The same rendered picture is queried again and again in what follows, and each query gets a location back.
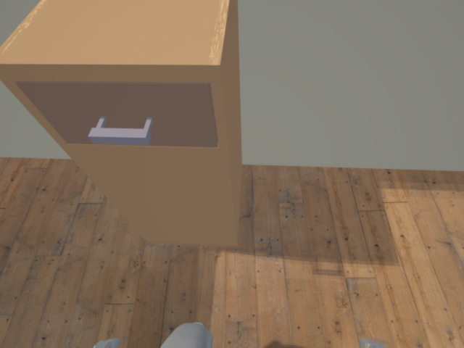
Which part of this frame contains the drawer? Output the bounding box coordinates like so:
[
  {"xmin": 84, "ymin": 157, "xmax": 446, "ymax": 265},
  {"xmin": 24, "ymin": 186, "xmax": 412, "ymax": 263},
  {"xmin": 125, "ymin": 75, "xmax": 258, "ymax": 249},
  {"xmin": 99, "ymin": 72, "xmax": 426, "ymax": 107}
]
[{"xmin": 16, "ymin": 80, "xmax": 218, "ymax": 147}]

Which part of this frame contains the robot left thigh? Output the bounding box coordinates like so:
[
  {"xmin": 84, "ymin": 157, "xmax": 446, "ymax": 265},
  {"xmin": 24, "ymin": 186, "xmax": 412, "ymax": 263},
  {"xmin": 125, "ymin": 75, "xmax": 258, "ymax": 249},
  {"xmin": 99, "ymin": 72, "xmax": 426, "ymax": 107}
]
[{"xmin": 160, "ymin": 323, "xmax": 213, "ymax": 348}]

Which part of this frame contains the handle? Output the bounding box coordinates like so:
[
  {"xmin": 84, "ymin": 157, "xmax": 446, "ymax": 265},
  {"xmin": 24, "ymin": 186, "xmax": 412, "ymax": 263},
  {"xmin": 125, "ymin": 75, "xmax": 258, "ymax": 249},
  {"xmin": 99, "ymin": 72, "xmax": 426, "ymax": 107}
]
[{"xmin": 88, "ymin": 117, "xmax": 153, "ymax": 145}]

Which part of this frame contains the cabinet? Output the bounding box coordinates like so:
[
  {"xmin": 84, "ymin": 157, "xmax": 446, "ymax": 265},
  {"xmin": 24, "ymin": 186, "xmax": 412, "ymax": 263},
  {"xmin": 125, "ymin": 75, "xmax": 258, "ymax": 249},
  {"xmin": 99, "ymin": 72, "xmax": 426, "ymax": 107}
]
[{"xmin": 0, "ymin": 0, "xmax": 242, "ymax": 247}]

